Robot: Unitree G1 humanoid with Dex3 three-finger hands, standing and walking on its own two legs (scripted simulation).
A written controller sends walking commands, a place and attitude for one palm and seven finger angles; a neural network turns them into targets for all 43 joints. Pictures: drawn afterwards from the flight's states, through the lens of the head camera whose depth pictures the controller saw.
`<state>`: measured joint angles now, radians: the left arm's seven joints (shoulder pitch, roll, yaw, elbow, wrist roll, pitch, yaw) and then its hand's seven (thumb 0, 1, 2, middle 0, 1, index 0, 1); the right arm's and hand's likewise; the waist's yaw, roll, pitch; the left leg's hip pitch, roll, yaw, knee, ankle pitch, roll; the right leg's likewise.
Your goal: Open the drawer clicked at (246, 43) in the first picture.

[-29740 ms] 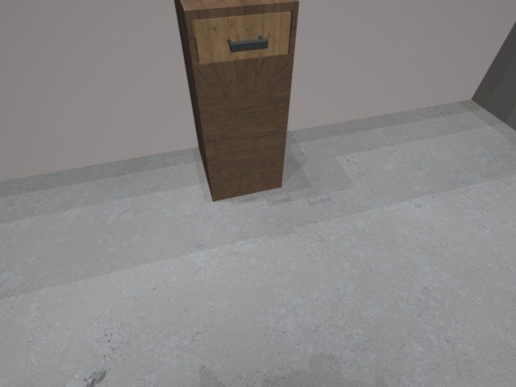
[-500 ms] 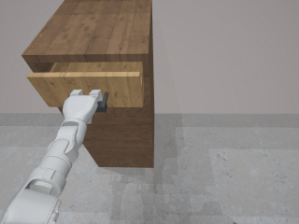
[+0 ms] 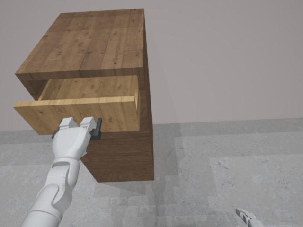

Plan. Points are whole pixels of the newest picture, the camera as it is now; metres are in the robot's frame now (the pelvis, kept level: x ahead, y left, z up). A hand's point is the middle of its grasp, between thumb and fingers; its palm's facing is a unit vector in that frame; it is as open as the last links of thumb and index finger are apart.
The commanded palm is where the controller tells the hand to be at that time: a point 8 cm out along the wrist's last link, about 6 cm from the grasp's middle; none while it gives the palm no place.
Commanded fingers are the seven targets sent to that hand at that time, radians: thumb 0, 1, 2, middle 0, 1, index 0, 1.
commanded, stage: pull the drawer open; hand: left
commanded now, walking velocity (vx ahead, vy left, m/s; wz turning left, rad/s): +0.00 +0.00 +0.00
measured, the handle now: (79, 128) +0.37 +0.24 +0.05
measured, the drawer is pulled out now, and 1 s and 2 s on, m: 0.11 0.22 0.30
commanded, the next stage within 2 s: open the thumb to release the handle in 1.60 s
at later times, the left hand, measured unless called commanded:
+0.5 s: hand (79, 157) +0.29 +0.22 +0.03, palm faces +0.00 -0.06 -1.00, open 5.8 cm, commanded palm +0.25 +0.21 +0.08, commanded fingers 0.00 0.90 0.90 -0.40 -1.35 -0.40 -1.35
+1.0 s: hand (71, 192) +0.20 +0.21 +0.03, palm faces +0.02 -0.11 -0.99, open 5.8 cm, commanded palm +0.15 +0.21 +0.08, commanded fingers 0.00 0.90 0.90 -0.40 -1.35 -0.40 -1.35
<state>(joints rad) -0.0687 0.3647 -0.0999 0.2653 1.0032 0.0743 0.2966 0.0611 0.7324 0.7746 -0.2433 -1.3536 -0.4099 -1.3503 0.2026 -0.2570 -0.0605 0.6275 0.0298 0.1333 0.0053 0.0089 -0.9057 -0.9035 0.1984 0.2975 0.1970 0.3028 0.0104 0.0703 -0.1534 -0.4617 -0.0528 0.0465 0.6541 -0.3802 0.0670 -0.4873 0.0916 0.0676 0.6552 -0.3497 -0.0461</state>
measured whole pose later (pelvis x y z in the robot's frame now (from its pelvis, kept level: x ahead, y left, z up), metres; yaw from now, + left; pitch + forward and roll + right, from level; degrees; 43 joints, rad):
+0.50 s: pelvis -0.01 -0.01 +0.00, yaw +3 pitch +8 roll +0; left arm -0.13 0.37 -0.17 0.30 1.03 0.08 0.23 0.04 0.69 0.80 -0.33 -1.35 -0.41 -1.35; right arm 0.11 -0.21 0.01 0.64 0.01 0.14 -0.04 0.01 -0.90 -0.90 0.20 0.30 0.20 0.30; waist 0.08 0.06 -0.11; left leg -0.42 -0.07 0.00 0.66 -0.37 0.05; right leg -0.44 0.08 0.02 0.67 -0.36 -0.06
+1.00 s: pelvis +0.00 -0.01 +0.00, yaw -1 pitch +8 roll +1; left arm 0.46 0.37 -0.07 -0.18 1.00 0.05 0.32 0.07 0.71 0.76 -0.24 -1.35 -0.40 -1.34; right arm 0.12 -0.25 -0.03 0.59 0.00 0.09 0.03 0.01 -0.91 -0.90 0.20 0.30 0.20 0.30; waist 0.06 0.07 -0.13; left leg -0.41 -0.05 0.06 0.68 -0.41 0.05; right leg -0.45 0.10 0.08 0.71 -0.39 -0.07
